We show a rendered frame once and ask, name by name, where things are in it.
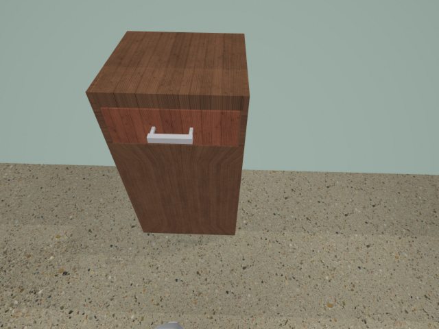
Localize handle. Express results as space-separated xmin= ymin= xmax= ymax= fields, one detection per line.
xmin=147 ymin=127 xmax=193 ymax=144

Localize cabinet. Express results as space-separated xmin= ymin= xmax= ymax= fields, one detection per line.
xmin=85 ymin=31 xmax=250 ymax=235

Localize drawer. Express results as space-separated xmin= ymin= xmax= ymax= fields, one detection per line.
xmin=100 ymin=107 xmax=240 ymax=146

